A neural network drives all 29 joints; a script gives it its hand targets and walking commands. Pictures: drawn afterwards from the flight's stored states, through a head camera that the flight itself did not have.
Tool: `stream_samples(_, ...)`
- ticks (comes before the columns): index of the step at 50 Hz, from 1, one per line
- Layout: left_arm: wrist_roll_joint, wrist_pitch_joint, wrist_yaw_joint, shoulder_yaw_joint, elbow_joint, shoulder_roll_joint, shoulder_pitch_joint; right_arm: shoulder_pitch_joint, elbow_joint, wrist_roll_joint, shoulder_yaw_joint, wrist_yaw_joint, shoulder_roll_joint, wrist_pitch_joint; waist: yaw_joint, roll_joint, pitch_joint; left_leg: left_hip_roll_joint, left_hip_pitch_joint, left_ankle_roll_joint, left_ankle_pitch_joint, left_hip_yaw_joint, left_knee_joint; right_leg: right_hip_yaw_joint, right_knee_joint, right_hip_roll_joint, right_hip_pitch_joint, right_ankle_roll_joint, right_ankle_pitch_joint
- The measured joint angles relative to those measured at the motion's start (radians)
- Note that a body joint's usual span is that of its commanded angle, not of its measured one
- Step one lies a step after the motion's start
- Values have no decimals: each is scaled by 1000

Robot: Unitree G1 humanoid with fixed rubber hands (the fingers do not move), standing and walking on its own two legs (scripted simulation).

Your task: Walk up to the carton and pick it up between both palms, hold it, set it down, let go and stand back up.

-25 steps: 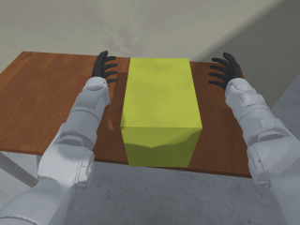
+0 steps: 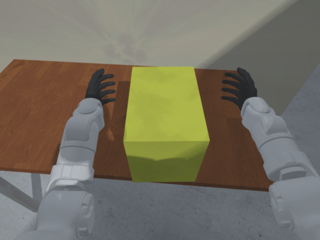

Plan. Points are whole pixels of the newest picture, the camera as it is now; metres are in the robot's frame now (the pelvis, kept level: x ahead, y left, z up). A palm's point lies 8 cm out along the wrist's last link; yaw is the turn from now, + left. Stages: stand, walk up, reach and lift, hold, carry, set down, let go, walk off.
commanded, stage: set down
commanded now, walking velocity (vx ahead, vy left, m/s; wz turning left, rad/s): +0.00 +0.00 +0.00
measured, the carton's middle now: (163, 123) +0.43 +0.03 +0.02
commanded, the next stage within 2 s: none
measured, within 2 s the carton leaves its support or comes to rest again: neither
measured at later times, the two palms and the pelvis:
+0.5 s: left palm (93, 137) +0.32 +0.19 +0.10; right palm (252, 141) +0.33 -0.18 +0.09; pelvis -0.01 +0.01 +0.00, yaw -2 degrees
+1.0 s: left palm (96, 166) +0.26 +0.18 +0.06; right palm (259, 177) +0.26 -0.19 +0.05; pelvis +0.00 +0.00 +0.00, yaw -2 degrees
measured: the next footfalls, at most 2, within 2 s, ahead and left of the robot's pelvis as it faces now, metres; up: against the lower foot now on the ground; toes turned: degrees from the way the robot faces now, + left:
none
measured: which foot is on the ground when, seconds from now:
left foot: down 0.00-1.00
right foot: down 0.00-1.00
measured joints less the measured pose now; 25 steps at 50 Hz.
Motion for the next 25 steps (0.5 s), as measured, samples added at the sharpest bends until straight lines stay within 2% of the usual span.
stream_samples(5, 1, 41, -5, 4, -159, -20, 126, 134, -146, -12, 1, 4, 4, -2, -16, 2, 18, -4, 20, 5, -3, 10, -3, 9, 8, -4, 12, 3, -6)
stream_samples(10, 17, 57, -11, 16, -265, -50, 215, 242, -260, -21, 10, 9, 8, -9, -18, -6, 31, -7, 46, 10, 0, 30, -16, 29, 18, -7, 20, 6, -7)
stream_samples(16, 35, 61, -5, 21, -343, -73, 304, 344, -352, -47, -5, 18, 23, -22, -17, -20, 42, -11, 74, 14, 5, 47, -27, 45, 32, -10, 30, 6, -11)
stream_samples(25, 46, 51, 9, -14, -403, -88, 400, 448, -416, -81, -33, 28, 58, -35, -6, -32, 54, -16, 96, 15, 7, 44, -27, 43, 49, -15, 46, 4, -20)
